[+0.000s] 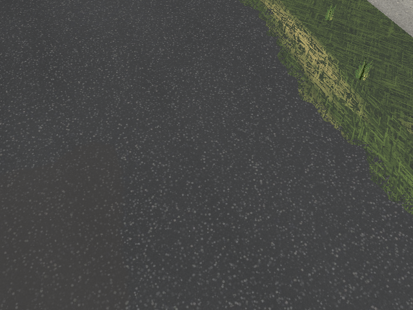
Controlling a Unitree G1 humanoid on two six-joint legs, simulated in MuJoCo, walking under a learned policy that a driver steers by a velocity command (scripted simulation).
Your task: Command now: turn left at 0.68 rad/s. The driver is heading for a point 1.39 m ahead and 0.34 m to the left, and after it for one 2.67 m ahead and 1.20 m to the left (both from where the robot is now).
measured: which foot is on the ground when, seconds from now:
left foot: up 0.00-0.06, down 0.08-0.56, up 0.58-0.92, down 0.94-1.00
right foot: down 0.00-0.10, up 0.12-0.52, down 0.54-0.96, up 0.98-1.00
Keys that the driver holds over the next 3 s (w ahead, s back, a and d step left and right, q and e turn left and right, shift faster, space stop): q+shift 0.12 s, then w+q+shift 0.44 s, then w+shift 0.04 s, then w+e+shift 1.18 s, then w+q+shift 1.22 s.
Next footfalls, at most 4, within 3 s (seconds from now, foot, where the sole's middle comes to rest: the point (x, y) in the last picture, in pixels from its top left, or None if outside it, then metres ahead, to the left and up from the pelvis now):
0.08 left None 0.03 0.13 -0.77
0.54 right None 0.33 0.00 -0.77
0.94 left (85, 298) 0.50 0.39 -0.77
1.38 right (112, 175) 0.97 0.36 -0.77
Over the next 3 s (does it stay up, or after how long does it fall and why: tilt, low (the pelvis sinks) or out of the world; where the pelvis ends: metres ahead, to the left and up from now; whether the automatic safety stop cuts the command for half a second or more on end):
stays up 2.26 0.35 -0.02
